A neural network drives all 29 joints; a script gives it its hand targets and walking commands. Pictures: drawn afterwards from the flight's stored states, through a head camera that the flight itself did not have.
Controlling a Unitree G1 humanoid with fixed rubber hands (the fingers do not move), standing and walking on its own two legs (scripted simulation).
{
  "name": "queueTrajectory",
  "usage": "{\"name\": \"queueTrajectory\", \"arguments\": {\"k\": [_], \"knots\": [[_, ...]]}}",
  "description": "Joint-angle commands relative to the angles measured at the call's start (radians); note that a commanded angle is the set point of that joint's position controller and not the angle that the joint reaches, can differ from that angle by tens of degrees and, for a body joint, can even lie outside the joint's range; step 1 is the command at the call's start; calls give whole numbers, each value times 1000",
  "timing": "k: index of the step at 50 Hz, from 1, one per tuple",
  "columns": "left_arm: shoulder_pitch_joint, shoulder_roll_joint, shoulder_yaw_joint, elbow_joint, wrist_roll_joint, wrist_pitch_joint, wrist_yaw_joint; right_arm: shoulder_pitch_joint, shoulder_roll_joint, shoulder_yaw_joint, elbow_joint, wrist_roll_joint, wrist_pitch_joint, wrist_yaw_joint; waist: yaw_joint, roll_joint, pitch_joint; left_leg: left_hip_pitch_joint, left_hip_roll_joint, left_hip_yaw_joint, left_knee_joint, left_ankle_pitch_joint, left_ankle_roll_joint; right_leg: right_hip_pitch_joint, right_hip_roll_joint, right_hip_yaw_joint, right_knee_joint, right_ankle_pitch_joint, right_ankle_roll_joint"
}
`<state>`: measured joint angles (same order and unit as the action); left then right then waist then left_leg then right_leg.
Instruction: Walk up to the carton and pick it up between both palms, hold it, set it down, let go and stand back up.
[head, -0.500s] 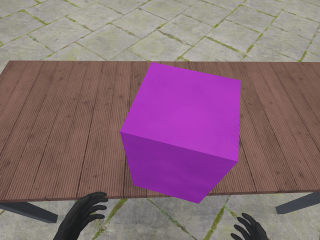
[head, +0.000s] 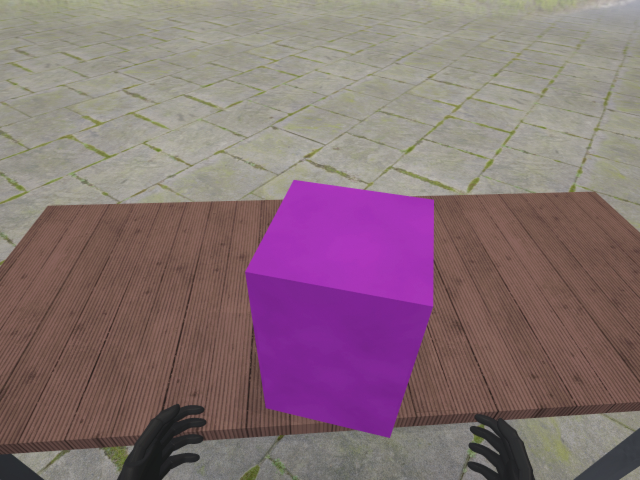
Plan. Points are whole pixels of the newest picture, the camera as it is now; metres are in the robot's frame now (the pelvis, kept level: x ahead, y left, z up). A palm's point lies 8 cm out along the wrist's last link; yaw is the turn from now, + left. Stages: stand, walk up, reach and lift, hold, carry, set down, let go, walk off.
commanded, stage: set down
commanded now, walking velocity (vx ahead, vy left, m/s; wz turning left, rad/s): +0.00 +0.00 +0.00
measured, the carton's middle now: (343, 312) +0.34 -0.01 +0.05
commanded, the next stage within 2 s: let go in 1.06 s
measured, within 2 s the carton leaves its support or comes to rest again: neither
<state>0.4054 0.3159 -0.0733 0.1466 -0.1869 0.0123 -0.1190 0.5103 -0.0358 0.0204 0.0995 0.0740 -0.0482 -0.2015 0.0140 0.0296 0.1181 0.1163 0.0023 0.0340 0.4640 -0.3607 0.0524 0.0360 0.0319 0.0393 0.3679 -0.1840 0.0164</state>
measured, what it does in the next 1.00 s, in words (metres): stands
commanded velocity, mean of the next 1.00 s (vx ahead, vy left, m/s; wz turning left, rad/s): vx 0.00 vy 0.00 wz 0.00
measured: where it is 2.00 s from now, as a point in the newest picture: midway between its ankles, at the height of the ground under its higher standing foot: outside the picture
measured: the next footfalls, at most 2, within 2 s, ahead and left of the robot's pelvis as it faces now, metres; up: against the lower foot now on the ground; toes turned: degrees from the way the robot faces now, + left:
none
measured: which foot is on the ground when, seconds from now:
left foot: down 0.00-1.00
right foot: down 0.00-1.00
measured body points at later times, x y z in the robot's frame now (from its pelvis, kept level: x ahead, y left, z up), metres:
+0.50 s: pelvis +0.00 -0.03 +0.00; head +0.01 -0.03 +0.45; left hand +0.15 +0.21 -0.06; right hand +0.16 -0.23 -0.06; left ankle -0.05 +0.08 -0.74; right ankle +0.03 -0.15 -0.74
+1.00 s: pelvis -0.01 -0.04 +0.00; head -0.02 -0.03 +0.45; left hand +0.15 +0.21 -0.08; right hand +0.16 -0.24 -0.09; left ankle -0.05 +0.08 -0.74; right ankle +0.03 -0.15 -0.74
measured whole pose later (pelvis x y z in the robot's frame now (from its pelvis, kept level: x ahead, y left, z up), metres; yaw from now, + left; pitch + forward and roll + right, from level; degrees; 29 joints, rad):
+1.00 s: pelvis -0.01 -0.04 +0.00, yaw +1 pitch -8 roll -1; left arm 0.22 0.25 -0.02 0.49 -0.06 0.13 -0.03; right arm 0.22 -0.10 -0.03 0.65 0.00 -0.15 -0.03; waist 0.01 0.01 0.11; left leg 0.00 0.02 0.02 0.45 -0.32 0.00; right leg -0.09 0.04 0.00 0.41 -0.19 -0.02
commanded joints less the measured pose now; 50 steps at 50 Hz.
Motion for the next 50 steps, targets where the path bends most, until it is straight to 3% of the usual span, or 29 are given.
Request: {"name": "queueTrajectory", "arguments": {"k": [1,9,10,11,13,16,18,19,20,22,26,30,33,34,35,38,41,44,47,50], "knots": [[-119,139,95,-169,25,-63,18,-76,-61,-27,-210,-7,-27,33,-5,89,104,-550,112,-18,-262,169,-18,246,-20,9,19,121,-94],[-110,134,94,-113,37,-57,27,-80,-67,-39,-137,-11,-66,62,4,35,36,-398,69,6,-199,274,-49,120,-40,9,-18,154,-77],[-168,111,44,-41,29,-27,46,-193,-121,-76,-3,-39,-60,80,-6,92,28,-342,75,-20,-172,327,-91,-19,-23,-18,-31,52,-101],[-161,102,49,-38,32,-13,58,-196,-132,-98,17,-40,-67,94,-5,96,29,-319,83,-27,-156,337,-94,-47,-14,-19,-40,18,-102],[-162,112,46,-27,24,-2,58,-193,-123,-95,33,-44,-86,99,-18,41,-23,-286,71,-16,-128,377,-96,-44,-22,-18,-41,73,-86],[-108,146,83,-12,34,-25,33,-127,-91,-59,59,-21,-132,77,-9,-17,-80,-216,38,2,-84,505,-96,3,-33,-9,-48,220,-52],[-90,137,95,28,53,-29,23,-127,-89,-46,125,-14,-162,74,2,-4,-82,-203,29,-2,-85,527,-98,6,-30,-15,-48,258,-51],[-84,127,93,46,60,-30,23,-138,-103,-49,145,-19,-177,78,4,-8,-83,-199,27,-3,-88,526,-98,-4,-25,-25,-48,263,-52],[-104,145,97,56,42,-40,12,-147,-80,-37,119,-16,-190,70,-1,-49,-89,-214,22,3,-83,491,-87,5,-36,-12,-53,274,-43],[-112,146,99,65,41,-53,7,-148,-84,-36,148,-21,-209,66,-4,-52,-98,-220,19,2,-96,437,-83,7,-39,-13,-42,281,-38],[-174,162,106,31,39,-61,13,-180,-71,-55,184,-25,-218,68,-12,-16,-103,-254,22,8,-110,355,-85,9,-44,-10,-37,189,-37],[-195,126,91,92,78,-31,56,-248,-112,-86,293,-51,-203,114,-7,68,-86,-284,37,3,-134,334,-94,0,-26,-27,-22,104,-60],[-202,169,101,73,50,-43,53,-247,-74,-64,250,-44,-217,99,-12,23,-119,-295,23,18,-112,346,-89,29,-46,-10,-16,181,-42],[-186,129,95,103,83,-23,64,-256,-114,-73,334,-47,-210,115,-4,71,-109,-279,30,2,-122,374,-106,20,-30,-27,-10,165,-49],[-196,156,114,84,71,-26,59,-256,-95,-58,284,-37,-215,112,1,39,-119,-289,22,16,-113,377,-94,38,-38,-15,-18,173,-47],[-211,151,109,127,68,-10,55,-277,-92,-58,290,-48,-208,109,-5,14,-109,-308,16,23,-119,324,-86,30,-45,-12,-18,173,-40],[-251,145,108,127,73,8,58,-299,-85,-53,295,-45,-190,110,-5,21,-87,-328,20,26,-134,256,-82,22,-50,-13,-26,132,-42],[-254,88,97,157,122,55,90,-357,-153,-82,385,-63,-161,151,2,89,-51,-341,37,14,-157,266,-96,-1,-18,-43,-12,61,-64],[-264,68,100,200,141,89,105,-364,-172,-90,416,-79,-136,172,-5,63,-40,-351,40,21,-159,250,-90,-1,-15,-47,-9,42,-61],[-301,96,107,172,114,79,98,-369,-136,-85,357,-88,-136,155,-12,-2,-69,-353,26,35,-144,216,-78,11,-35,-33,-18,74,-41]]}}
